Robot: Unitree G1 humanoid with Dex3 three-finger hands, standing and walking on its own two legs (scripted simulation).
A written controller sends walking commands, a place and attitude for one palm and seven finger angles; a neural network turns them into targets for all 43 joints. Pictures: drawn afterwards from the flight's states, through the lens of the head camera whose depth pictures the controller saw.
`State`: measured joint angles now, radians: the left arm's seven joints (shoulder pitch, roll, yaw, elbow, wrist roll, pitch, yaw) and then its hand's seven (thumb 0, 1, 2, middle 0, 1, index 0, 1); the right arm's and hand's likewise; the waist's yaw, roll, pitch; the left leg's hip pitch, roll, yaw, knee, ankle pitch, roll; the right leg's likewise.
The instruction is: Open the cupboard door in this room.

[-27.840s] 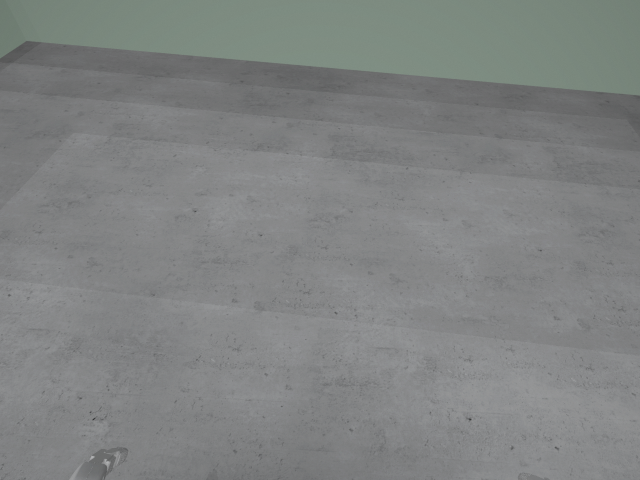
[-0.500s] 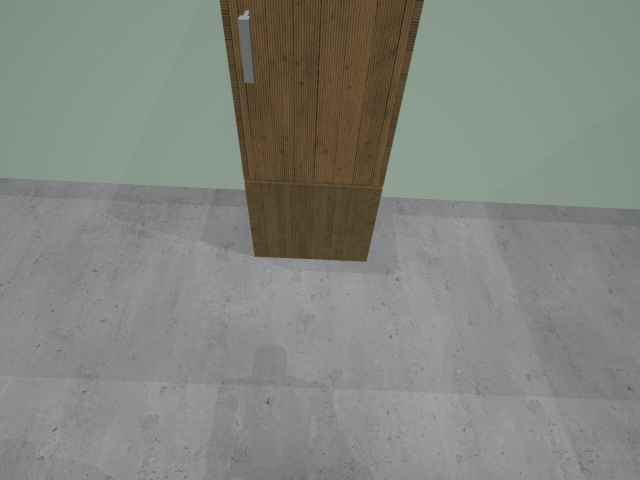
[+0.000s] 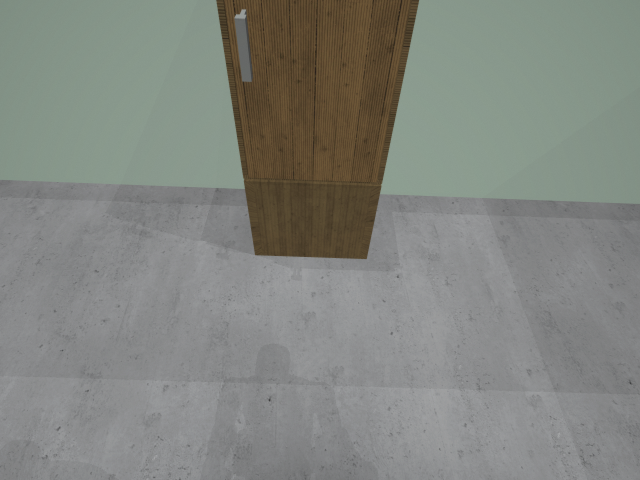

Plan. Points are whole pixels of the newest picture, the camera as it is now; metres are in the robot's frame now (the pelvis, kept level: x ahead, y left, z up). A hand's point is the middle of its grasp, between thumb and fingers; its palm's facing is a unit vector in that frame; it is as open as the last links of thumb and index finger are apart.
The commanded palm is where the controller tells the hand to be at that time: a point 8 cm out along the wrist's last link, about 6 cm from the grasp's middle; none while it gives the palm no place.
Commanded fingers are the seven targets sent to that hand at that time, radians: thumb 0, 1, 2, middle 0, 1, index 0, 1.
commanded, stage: take the last steps up to it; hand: left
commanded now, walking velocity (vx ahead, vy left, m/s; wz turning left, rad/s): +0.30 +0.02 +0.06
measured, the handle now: (245, 45) +0.99 +0.24 +0.08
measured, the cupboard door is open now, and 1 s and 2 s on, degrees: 0 0 0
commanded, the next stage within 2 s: come to a stop and stand still in 1.12 s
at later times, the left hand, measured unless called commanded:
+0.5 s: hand out of the picture -0.04 +0.15 -0.18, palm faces +0.15 -0.98 -0.13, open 7.3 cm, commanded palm none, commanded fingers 0.00 0.90 0.90 -0.20 -0.30 -0.20 -0.30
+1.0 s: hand (234, 290) +0.47 +0.19 -0.16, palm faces -0.04 -0.97 -0.24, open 7.3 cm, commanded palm none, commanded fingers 0.00 0.90 0.90 -0.20 -0.30 -0.20 -0.30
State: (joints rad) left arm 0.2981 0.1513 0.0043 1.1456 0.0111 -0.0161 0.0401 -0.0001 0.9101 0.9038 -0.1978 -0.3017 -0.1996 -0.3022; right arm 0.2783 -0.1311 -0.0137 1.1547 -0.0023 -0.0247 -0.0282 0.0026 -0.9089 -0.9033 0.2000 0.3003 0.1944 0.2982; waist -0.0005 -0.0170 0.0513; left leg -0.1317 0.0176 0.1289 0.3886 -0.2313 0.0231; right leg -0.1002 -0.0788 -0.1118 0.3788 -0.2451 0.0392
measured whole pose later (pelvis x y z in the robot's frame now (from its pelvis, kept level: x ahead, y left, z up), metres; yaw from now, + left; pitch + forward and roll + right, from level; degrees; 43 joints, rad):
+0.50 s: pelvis +0.12 +0.03 -0.02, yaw +2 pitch +0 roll +0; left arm 0.51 0.11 0.04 1.21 0.03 -0.04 0.02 0.00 0.91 0.90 -0.20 -0.30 -0.20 -0.30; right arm 0.17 -0.20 -0.06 1.03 -0.01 -0.02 0.02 0.02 -0.93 -0.90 0.20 0.30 0.19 0.30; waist 0.05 -0.04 0.09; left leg -0.47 0.07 0.13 0.70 -0.28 0.01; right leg 0.03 -0.14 -0.15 0.46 -0.48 0.09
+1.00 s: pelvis +0.32 +0.01 -0.02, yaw +0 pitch +0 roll +2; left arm 0.07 0.17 0.05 0.97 0.03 -0.05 -0.02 0.00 0.91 0.90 -0.19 -0.30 -0.20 -0.30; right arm 0.39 -0.13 -0.05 1.15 -0.02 -0.05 0.00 0.00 -0.91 -0.90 0.20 0.30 0.20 0.30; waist -0.06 0.03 0.07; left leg -0.07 0.08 0.17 0.55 -0.43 -0.04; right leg -0.41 -0.08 -0.13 0.60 -0.17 -0.02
